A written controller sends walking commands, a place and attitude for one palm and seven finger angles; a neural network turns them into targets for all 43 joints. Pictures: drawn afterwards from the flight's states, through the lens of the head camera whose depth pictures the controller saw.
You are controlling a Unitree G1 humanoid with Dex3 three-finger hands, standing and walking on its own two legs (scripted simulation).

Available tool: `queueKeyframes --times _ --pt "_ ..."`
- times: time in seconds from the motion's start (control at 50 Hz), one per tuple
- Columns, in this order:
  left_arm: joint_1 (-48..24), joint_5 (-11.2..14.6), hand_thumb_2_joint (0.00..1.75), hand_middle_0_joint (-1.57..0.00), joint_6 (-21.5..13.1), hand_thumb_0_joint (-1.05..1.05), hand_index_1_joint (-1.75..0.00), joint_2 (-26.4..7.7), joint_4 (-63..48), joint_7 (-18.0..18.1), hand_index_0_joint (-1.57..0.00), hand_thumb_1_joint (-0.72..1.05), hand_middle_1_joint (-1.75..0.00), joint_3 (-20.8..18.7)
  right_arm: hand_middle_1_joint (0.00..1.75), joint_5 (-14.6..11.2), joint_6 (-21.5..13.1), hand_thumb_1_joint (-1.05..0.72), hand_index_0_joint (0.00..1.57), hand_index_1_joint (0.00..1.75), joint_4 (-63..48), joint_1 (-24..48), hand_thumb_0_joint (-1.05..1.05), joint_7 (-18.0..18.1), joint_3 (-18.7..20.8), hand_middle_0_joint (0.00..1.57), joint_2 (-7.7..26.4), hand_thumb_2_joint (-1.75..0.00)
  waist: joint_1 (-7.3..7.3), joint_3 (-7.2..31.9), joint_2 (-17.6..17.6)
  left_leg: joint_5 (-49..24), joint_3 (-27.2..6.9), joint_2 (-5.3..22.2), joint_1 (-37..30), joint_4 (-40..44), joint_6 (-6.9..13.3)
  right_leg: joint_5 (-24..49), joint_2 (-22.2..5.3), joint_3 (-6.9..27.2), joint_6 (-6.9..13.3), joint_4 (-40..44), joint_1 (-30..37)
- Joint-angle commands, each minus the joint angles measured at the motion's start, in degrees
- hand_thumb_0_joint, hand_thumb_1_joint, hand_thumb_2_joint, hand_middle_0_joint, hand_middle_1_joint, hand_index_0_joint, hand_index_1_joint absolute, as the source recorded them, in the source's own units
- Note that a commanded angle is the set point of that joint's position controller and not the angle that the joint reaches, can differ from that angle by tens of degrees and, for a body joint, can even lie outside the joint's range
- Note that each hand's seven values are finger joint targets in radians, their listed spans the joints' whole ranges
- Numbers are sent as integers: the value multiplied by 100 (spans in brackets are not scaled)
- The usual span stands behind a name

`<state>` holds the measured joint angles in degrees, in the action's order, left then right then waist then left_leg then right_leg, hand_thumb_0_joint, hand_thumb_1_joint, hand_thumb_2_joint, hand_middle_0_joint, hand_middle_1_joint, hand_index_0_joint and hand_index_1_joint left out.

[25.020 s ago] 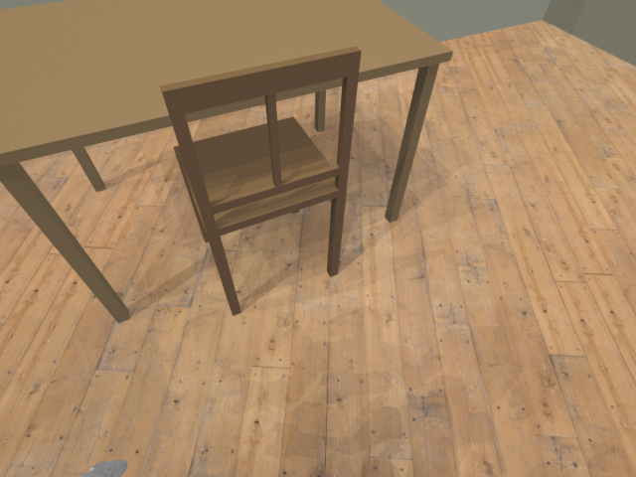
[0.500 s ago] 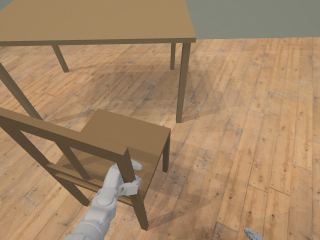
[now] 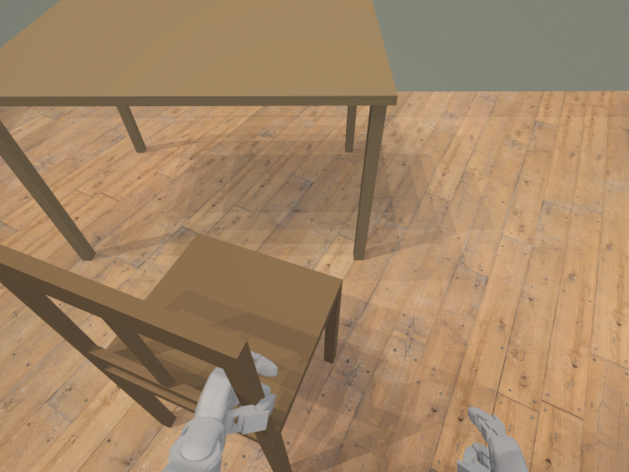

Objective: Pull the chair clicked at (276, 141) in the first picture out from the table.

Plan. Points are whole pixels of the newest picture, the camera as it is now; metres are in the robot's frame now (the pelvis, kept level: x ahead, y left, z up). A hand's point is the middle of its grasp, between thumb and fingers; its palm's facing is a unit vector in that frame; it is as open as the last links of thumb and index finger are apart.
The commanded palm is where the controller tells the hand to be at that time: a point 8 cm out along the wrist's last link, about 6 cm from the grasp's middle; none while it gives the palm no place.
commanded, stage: stop walking, hand still on the chair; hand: left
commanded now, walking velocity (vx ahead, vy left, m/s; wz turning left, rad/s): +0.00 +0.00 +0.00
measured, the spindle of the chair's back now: (142, 352) +0.30 +0.29 -0.10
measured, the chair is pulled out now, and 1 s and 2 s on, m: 0.57 0.57 0.57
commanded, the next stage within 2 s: open the thumb and straighten the fingers in 0.16 s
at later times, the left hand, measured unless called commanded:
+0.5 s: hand (255, 401) +0.23 +0.10 -0.07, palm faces -0.13 -0.99 -0.09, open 8.1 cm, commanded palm +0.21 +0.15 -0.05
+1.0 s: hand (249, 413) +0.21 +0.11 -0.08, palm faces -0.11 -0.99 -0.11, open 17.0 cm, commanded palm +0.21 +0.15 -0.05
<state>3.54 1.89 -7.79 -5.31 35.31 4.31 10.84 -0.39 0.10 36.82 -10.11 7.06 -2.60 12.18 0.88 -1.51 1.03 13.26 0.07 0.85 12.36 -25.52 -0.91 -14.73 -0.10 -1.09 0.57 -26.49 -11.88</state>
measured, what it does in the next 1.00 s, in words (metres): stands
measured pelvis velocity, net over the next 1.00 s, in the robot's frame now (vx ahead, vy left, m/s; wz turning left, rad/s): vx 0.01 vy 0.00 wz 0.04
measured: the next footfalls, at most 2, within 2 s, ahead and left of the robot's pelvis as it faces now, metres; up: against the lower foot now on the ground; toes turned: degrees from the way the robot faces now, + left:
none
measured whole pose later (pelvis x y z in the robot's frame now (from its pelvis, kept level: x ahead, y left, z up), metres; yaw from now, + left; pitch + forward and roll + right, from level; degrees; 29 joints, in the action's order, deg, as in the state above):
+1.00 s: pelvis +0.01 +0.00 -0.05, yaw +2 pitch +11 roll +0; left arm 18.6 2.9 9.9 -9.1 1.9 0.1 8.8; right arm -1.7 -6.1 27.0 -15.8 3.4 -1.9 13.8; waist 2.9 7.7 3.0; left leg 25.8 -2.3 0.0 36.5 -51.7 -0.9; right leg -27.8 -1.1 -3.3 0.7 -51.7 -34.5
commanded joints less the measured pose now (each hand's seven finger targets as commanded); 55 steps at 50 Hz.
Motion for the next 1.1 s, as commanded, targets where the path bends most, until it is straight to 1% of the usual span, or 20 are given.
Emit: queueKeyframes --times 0.0,0.22,0.24,0.26,0.28,0.3,0.32,0.36,0.46,0.48,0.54,0.64,0.66,0.84,0.86,0.94,0.96,1.02,1.06,1.08 --pt "-904 -66 90 -50 -213 0 -145 -295 -1328 113 -50 90 -145 -136 30 10 -154 -90 20 30 -742 266 0 54 160 20 546 -90 4 1336 127 -1973 -253 483 -928 136 190 1901 -576 235 45 337 158" --pt "-803 -53 90 -50 -207 0 -145 -276 -1259 128 -50 90 -145 -110 30 2 -60 -90 20 30 -759 280 0 56 145 20 538 -90 6 1175 -12 -1681 -268 463 -815 199 182 1648 -601 214 48 451 122" --pt "-680 -55 90 -50 -243 0 -145 -505 -1606 155 -50 90 -145 -320 30 12 -65 -90 20 30 -812 284 0 50 160 20 543 -90 -28 1195 20 -1647 -291 452 -770 213 187 1580 -607 226 49 471 178" --pt "48 0 84 -50 168 0 -145 -105 -680 -65 -50 78 -145 82 30 -254 -63 -90 20 30 -665 29 0 -210 331 20 805 -90 326 1249 -360 -1187 6 126 -262 -48 135 1348 -392 -179 35 -19 -210" --pt "-585 168 78 -50 134 0 -145 -136 -1174 -151 -50 66 -145 -130 30 -273 -73 -90 20 30 -801 75 0 -376 321 20 782 -90 298 894 -798 -798 -33 117 142 -245 185 1214 -335 -202 -8 -168 -565" --pt "-1087 184 73 -50 4 0 -145 -598 -1892 -242 -50 54 -145 -418 30 -288 -183 -90 20 30 -924 209 0 -457 417 20 796 -90 274 1209 -568 -511 -22 20 279 -412 225 971 -303 -106 -25 -245 -656" --pt "-810 211 67 -50 -35 0 -145 -677 -2073 -309 -50 42 -145 -545 30 -271 -299 -90 20 30 -989 241 0 -494 448 20 761 -90 190 1356 -217 -389 13 -23 329 -569 230 780 -270 -76 4 -386 -767" --pt "-639 250 55 -50 51 0 -145 -569 -2388 -397 -50 17 -145 -373 30 -296 -439 -90 20 30 -1097 209 0 -552 423 20 732 -90 220 1443 -49 -269 -23 -36 516 -792 235 595 -224 -71 29 -600 -1005" --pt "-232 200 26 -47 393 0 -138 -372 -2730 -393 -47 -43 -138 -233 30 -261 -608 -90 20 30 -1356 133 0 -596 423 20 772 -90 242 1574 -150 -145 -88 -44 1045 -1272 237 346 -128 -165 2 -1164 -1534" --pt "-166 174 20 -45 486 0 -130 -876 -2823 -361 -45 -55 -130 -731 30 -249 -608 -90 20 30 -1381 118 0 -570 452 20 848 -90 139 1668 -91 -51 -90 -58 1158 -1316 222 235 -136 -149 6 -1223 -1513" --pt "-82 198 20 -38 795 0 -109 -493 -3181 -407 -38 -55 -109 -374 30 -243 -687 -90 20 30 -1547 120 0 -511 413 20 810 -90 212 1774 -272 -98 -72 -80 1255 -1491 252 329 -134 -173 -31 -1337 -1583" --pt "114 205 20 -25 1117 0 -73 -425 -3699 -402 -25 -55 -73 -278 30 -218 -816 -90 20 30 -1649 22 0 -412 392 20 826 -90 250 1853 -223 -196 -103 -87 1325 -1701 259 363 -112 -224 -48 -1490 -1758" --pt "33 199 20 -22 1176 0 -65 -469 -3691 -380 -22 -55 -65 -283 30 -209 -834 -90 20 30 -1640 -16 0 -384 382 20 846 -90 335 1755 -514 -172 -143 -72 1405 -1736 272 352 -89 -249 -63 -1504 -1833" --pt "884 102 20 0 1382 0 0 -698 -4306 -388 0 -55 0 -490 30 -154 -886 -90 20 30 -1830 -190 0 -345 335 20 785 -90 219 1906 -206 -454 -85 -145 1552 -1996 270 766 -132 -191 -60 -1677 -1745" --pt "953 99 20 0 1401 0 0 -681 -4331 -397 0 -55 0 -449 30 -153 -889 -90 20 30 -1846 -211 0 -341 343 20 797 -90 264 1881 -389 -462 -101 -135 1610 -2041 282 778 -113 -189 -73 -1678 -1785" --pt "864 92 20 0 1416 0 0 -664 -4589 -418 0 -55 0 -347 30 -145 -941 -90 20 30 -1853 -289 0 -305 322 20 799 -90 346 1834 -196 -378 -130 -159 1599 -2125 290 675 -111 -205 -82 -1681 -1925" --pt "871 105 20 0 1429 0 0 -680 -4582 -421 0 -55 0 -345 30 -134 -950 -90 20 30 -1852 -305 0 -290 318 20 816 -90 373 1800 -423 -398 -157 -157 1663 -2136 301 697 -94 -214 -90 -1685 -1917" --pt "1104 54 20 0 1405 0 0 -619 -4813 -419 0 -55 0 -257 30 -135 -995 -90 20 30 -1899 -344 0 -290 326 20 793 -90 309 1970 -45 -589 -167 -174 1539 -2159 284 813 -114 -243 -59 -1778 -1889" --pt "1280 38 20 0 1451 0 0 -618 -4814 -388 0 -55 0 -254 30 -128 -1006 -90 20 30 -1901 -365 0 -293 331 20 787 -90 316 1986 -157 -679 -184 -161 1555 -2189 286 882 -97 -266 -59 -1803 -1902" --pt "1740 29 20 0 1491 0 0 -881 -4470 -368 0 -55 0 -646 30 -129 -958 -90 20 30 -1859 -351 0 -286 361 20 763 -90 199 1837 -242 -609 -150 -172 1724 -2201 265 899 -103 -257 -56 -1813 -1890"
